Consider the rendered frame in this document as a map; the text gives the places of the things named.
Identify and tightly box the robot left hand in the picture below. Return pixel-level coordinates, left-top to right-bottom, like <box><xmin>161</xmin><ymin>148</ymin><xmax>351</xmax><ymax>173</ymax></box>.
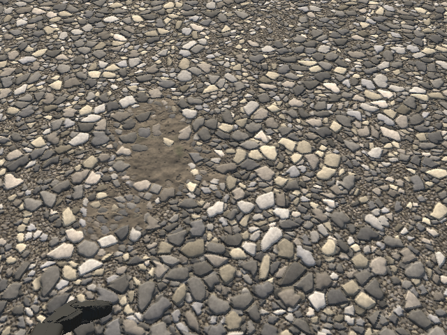
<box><xmin>29</xmin><ymin>300</ymin><xmax>112</xmax><ymax>335</ymax></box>

